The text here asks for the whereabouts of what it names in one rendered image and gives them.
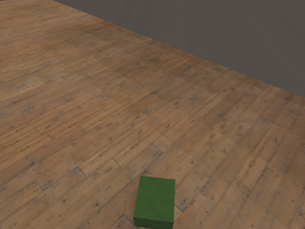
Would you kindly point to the carton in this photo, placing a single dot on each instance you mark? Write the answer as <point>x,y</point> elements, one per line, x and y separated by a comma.
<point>154,205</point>

